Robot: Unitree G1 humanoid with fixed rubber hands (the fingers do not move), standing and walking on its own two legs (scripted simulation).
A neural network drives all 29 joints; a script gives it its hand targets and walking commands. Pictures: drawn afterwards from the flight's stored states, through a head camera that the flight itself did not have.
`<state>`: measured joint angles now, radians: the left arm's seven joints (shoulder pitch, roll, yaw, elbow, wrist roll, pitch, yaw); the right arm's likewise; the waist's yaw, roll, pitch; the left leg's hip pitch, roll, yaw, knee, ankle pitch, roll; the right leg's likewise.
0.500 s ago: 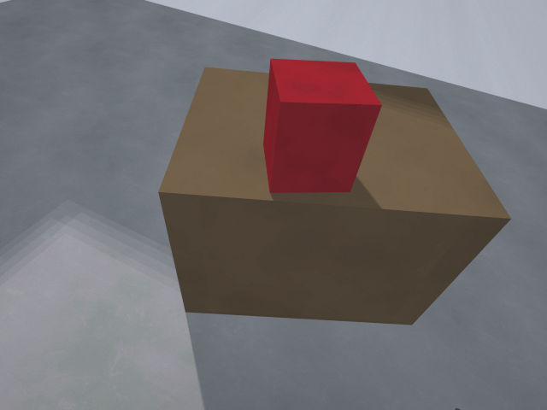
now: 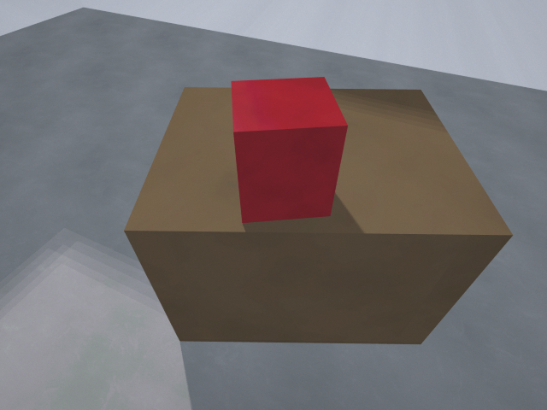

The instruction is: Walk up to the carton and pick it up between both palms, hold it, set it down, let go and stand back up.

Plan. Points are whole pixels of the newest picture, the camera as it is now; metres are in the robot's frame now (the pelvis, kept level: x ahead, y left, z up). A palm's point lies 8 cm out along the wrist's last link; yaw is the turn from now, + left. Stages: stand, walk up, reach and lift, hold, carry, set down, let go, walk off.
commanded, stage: walk up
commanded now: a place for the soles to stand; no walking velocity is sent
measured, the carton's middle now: (282, 151) +0.66 +0.01 +0.01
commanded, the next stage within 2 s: none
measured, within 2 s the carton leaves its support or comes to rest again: neither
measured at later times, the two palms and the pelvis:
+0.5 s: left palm out of the picture +0.13 +0.35 -0.13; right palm (444, 408) +0.18 -0.23 -0.06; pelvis +0.09 +0.07 +0.00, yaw +1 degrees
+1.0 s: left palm (116, 345) +0.26 +0.29 -0.11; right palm (477, 394) +0.21 -0.30 -0.09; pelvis +0.17 -0.01 -0.01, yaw +0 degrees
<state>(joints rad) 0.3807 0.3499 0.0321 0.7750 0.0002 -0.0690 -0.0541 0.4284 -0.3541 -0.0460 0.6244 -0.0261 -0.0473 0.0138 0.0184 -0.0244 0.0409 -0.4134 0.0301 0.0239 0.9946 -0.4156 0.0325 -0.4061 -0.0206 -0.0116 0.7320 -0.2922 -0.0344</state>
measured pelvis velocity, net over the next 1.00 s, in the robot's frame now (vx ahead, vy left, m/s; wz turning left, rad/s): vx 0.17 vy -0.01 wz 0.00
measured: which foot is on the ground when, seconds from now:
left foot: up 0.00-0.38, down 0.40-1.00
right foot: down 0.00-0.40, up 0.42-0.98, down 1.00-1.00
